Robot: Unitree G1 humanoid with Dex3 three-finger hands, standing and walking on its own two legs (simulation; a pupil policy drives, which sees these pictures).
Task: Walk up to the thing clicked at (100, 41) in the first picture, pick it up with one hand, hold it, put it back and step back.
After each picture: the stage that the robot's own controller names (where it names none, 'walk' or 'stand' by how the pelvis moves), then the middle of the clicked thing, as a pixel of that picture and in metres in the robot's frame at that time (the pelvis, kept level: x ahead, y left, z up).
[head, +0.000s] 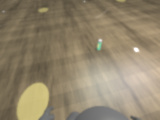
stand; (99, 44) +1.50 -0.21 -0.66
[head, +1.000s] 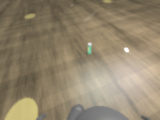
walk; (89, 48) +1.37 +0.10 -0.64
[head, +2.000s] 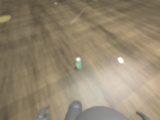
walk; (78, 63) +0.87 +0.23 -0.64
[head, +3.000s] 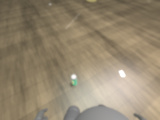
walk; (74, 80) +0.55 +0.20 -0.64
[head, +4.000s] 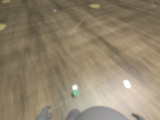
stand; (75, 90) +0.44 +0.19 -0.65
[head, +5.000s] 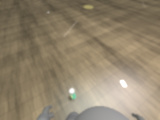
stand; (72, 94) +0.40 +0.22 -0.65
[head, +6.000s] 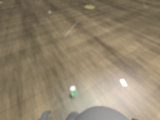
stand; (73, 91) +0.43 +0.21 -0.66
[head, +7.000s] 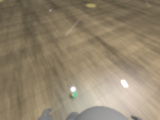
stand; (73, 92) +0.41 +0.20 -0.66
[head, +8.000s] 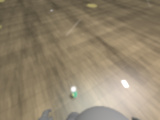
stand; (74, 92) +0.42 +0.20 -0.66
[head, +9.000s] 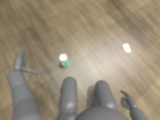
go down; (64, 61) +0.47 +0.23 -0.39
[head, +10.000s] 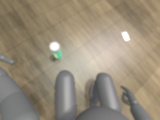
go down; (56, 52) +0.48 +0.28 -0.27
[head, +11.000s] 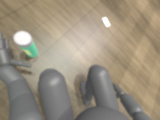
close in; (28, 47) +0.45 +0.33 -0.16
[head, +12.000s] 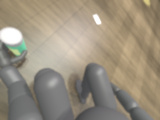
close; (17, 45) +0.44 +0.34 -0.15
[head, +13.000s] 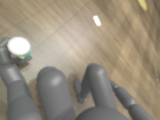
lift; (22, 50) +0.40 +0.32 -0.16
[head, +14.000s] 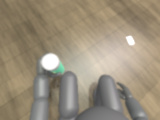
lift; (56, 66) +0.32 +0.24 -0.01
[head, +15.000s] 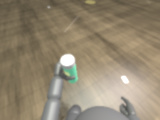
hold; (70, 71) +0.32 +0.14 +0.08
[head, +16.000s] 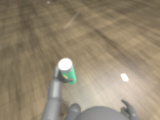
hold; (68, 73) +0.31 +0.15 +0.04
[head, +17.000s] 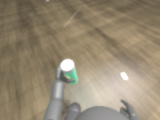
crouch; (70, 74) +0.31 +0.14 +0.02
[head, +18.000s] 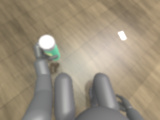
crouch; (52, 50) +0.45 +0.23 -0.05
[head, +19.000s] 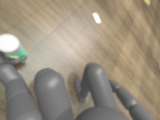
lower; (15, 51) +0.41 +0.33 -0.16
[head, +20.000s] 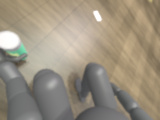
lower; (16, 49) +0.42 +0.33 -0.16
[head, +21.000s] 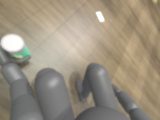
lower; (20, 51) +0.40 +0.33 -0.16
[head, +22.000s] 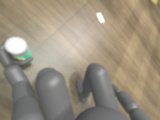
lower; (22, 53) +0.39 +0.32 -0.16
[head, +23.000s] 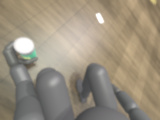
loosen; (28, 53) +0.40 +0.29 -0.16
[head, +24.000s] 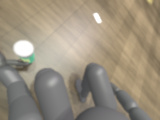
withdraw; (27, 54) +0.40 +0.29 -0.16
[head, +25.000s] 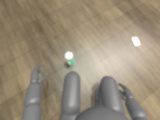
walk; (70, 59) +0.45 +0.22 -0.32
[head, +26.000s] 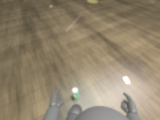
stand; (75, 93) +0.38 +0.16 -0.59
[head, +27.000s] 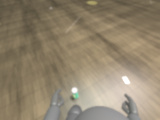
stand; (75, 93) +0.39 +0.17 -0.60
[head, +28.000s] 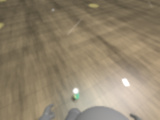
stand; (76, 94) +0.39 +0.16 -0.63
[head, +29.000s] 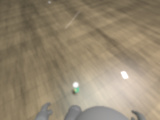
walk; (76, 87) +0.42 +0.17 -0.64
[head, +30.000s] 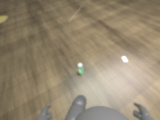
walk; (80, 68) +0.70 +0.19 -0.63
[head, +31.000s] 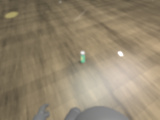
stand; (82, 57) +1.04 +0.14 -0.63
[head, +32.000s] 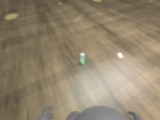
stand; (82, 58) +1.03 +0.15 -0.65
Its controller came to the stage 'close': yes
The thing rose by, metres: 0.68
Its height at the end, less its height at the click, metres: +0.00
